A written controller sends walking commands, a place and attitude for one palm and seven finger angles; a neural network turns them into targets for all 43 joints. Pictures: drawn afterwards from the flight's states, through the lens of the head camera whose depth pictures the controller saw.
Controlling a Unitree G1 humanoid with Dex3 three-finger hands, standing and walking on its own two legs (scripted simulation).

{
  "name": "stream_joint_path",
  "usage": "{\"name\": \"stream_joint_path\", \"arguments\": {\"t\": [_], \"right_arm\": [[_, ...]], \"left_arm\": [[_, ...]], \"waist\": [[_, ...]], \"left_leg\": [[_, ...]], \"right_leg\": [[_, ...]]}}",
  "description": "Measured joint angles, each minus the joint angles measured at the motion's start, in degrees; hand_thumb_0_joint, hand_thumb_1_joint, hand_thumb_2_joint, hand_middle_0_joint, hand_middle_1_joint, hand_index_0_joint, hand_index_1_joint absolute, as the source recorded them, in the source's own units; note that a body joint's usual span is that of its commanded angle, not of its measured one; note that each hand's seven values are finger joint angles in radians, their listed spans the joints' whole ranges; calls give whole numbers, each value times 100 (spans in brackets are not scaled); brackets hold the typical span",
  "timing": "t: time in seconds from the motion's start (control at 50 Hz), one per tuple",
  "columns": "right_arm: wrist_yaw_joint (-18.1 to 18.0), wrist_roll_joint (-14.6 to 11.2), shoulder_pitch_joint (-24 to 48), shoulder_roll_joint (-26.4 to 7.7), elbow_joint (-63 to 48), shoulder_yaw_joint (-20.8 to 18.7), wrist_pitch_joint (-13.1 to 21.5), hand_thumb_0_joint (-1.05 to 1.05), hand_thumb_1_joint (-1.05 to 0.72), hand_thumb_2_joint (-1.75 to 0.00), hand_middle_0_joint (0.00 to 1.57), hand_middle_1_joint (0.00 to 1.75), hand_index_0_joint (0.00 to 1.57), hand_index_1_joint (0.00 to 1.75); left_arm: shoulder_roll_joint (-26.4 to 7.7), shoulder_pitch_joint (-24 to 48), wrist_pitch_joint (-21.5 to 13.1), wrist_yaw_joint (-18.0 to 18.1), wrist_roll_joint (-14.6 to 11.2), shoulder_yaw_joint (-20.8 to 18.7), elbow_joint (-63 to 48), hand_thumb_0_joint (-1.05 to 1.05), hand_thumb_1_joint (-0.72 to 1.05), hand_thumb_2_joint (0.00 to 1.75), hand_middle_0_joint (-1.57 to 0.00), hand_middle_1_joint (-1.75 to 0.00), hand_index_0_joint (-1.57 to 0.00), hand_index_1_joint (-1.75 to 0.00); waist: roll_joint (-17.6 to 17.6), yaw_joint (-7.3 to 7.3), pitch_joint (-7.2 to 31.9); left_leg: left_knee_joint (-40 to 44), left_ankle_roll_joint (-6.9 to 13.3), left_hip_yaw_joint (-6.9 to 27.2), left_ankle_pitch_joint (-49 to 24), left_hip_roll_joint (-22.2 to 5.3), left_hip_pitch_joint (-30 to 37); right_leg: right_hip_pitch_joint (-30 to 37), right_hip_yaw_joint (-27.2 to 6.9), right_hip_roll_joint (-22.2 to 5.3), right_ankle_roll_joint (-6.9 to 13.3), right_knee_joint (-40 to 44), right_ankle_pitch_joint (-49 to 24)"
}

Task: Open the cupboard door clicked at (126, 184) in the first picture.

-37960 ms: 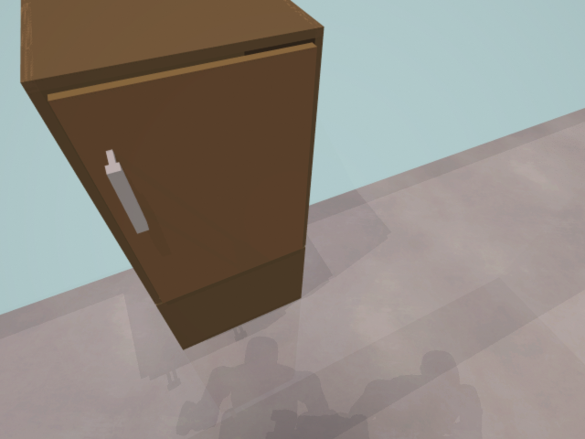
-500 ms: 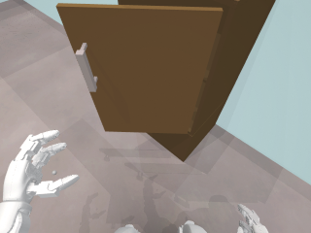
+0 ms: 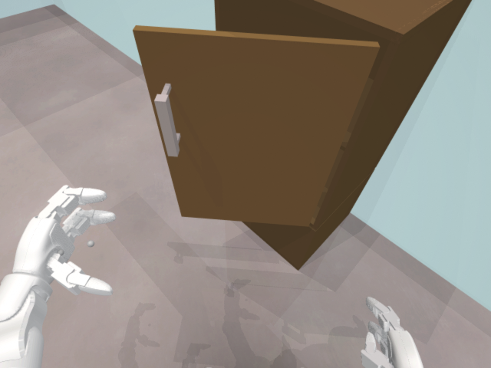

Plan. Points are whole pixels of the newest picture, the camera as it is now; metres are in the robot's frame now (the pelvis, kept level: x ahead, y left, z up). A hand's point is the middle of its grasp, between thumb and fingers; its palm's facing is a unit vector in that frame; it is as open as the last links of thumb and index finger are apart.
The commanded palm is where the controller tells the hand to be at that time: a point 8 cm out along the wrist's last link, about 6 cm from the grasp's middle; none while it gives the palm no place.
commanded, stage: raise the hand with hooked fingers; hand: left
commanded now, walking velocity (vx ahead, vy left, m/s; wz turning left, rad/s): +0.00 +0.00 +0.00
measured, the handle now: (170, 121) +0.55 +0.21 +0.06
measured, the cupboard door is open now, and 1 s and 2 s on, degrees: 40 40 40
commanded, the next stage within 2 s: move the hooked fingers beside the handle in 0.68 s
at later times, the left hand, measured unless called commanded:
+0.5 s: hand (90, 221) +0.30 +0.26 +0.08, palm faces +0.05 -1.00 -0.05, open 14.0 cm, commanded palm +0.26 +0.31 +0.09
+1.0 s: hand (101, 209) +0.32 +0.25 +0.09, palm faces +0.07 -1.00 -0.04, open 14.0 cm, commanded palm +0.29 +0.30 +0.08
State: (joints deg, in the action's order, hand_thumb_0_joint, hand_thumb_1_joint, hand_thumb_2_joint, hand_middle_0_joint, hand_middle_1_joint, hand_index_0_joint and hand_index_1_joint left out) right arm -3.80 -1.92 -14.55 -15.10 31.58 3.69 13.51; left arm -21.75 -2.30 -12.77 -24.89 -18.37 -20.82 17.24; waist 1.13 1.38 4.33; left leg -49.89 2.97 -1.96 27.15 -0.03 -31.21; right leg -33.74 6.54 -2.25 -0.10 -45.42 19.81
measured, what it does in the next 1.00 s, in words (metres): stands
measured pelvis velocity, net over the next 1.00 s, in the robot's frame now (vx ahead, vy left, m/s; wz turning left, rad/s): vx -0.01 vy -0.03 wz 0.00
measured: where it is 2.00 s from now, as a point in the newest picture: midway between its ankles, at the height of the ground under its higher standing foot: outside the picture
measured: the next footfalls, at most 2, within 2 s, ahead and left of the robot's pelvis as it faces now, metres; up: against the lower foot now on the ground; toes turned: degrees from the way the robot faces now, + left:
none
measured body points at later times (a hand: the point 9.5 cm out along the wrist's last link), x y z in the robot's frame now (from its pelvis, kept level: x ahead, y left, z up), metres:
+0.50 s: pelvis +0.00 -0.01 +0.01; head +0.04 +0.00 +0.46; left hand +0.29 +0.32 +0.09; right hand +0.14 -0.26 -0.07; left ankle -0.02 +0.08 -0.70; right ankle +0.03 -0.13 -0.70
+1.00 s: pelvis -0.01 -0.03 +0.01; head +0.05 -0.03 +0.45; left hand +0.31 +0.31 +0.09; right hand +0.15 -0.28 -0.08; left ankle -0.02 +0.08 -0.70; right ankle +0.03 -0.13 -0.70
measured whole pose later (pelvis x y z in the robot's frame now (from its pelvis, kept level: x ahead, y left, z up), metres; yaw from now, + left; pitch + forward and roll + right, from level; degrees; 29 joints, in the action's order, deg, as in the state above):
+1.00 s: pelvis -0.01 -0.03 +0.01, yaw +0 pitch +8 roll -1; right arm -5.7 -2.1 -14.7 -16.5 35.2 3.4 11.9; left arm -25.4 13.3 -16.2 -28.4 -17.7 -25.7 35.0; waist 0.8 0.1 2.4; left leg -46.0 1.0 -1.3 24.5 -0.9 -29.7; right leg -32.9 7.1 -1.2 2.0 -43.2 18.5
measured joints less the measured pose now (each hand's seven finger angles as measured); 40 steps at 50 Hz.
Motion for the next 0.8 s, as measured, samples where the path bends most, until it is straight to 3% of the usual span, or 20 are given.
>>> {"name": "stream_joint_path", "arguments": {"t": [0.14,0.26,0.56,0.8], "right_arm": [[-47,17,-119,16,225,48,-47,1,-90,-90,20,30,21,30],[-86,-17,-224,-77,289,2,-115,1,-90,-90,20,30,21,30],[-50,26,-265,-140,254,-121,-122,1,-90,-90,20,30,21,30],[-111,-8,-92,-103,231,-44,-130,1,-90,-90,20,30,21,30]], "left_arm": [[-155,467,-199,-96,-54,-259,288,-1,-50,30,-31,-119,-30,-119],[-374,806,71,-344,-94,-395,797,-1,-50,30,-30,-120,-30,-120],[-152,585,-265,-178,-4,-407,711,-2,-50,30,-31,-120,-30,-120],[-165,737,-198,-360,-89,-392,1020,-1,-50,30,-31,-120,-30,-120]], "waist": [[-25,-5,-61],[11,-90,-63],[-29,-126,-102],[25,-82,-109]], "left_leg": [[159,-4,0,-63,8,154],[337,-8,-21,-150,7,246],[472,-81,-41,-228,-34,329],[511,-151,-6,-269,-64,347]], "right_leg": [[156,-1,4,-3,159,-61],[234,-22,18,3,322,-144],[261,-43,67,83,368,-175],[255,-10,95,160,342,-163]]}}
